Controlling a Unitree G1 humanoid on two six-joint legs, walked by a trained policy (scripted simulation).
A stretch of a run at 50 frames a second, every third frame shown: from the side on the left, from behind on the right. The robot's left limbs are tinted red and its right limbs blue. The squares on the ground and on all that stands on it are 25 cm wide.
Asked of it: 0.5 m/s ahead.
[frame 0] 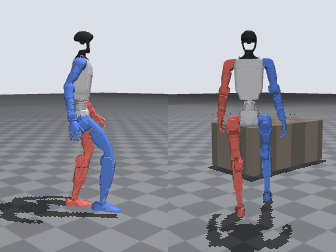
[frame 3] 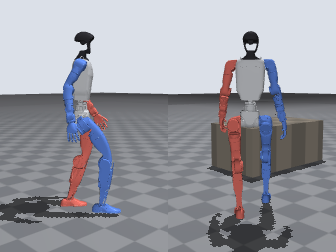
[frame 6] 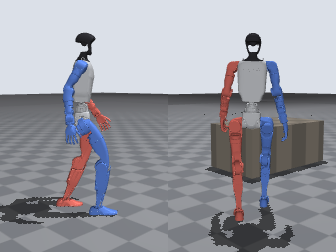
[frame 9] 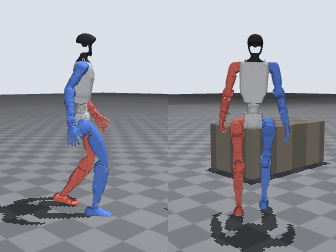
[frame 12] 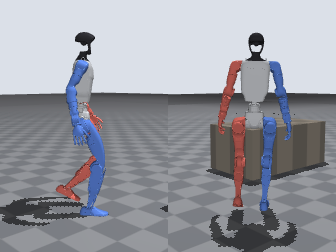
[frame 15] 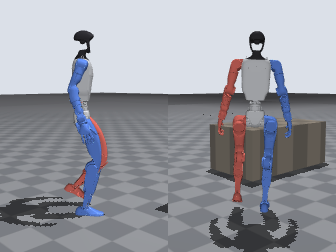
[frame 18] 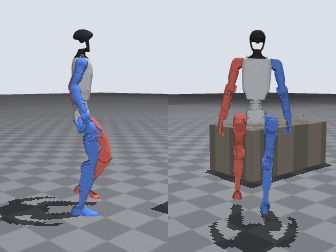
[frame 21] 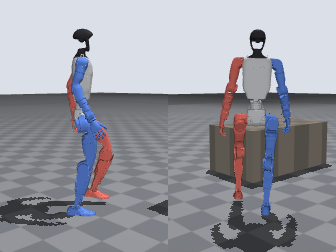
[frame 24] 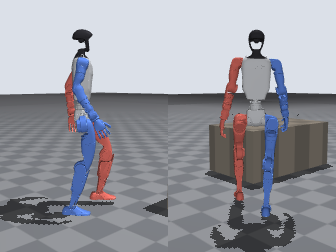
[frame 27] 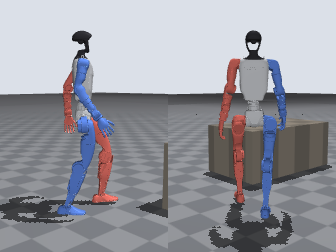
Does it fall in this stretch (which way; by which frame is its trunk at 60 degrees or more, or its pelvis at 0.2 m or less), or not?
no
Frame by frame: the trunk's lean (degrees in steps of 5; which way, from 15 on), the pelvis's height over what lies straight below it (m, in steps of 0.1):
0: 0, 0.8
3: 0, 0.8
6: 5, 0.8
9: 5, 0.8
12: 5, 0.8
15: 5, 0.8
18: 0, 0.8
21: 0, 0.8
24: 0, 0.8
27: 0, 0.8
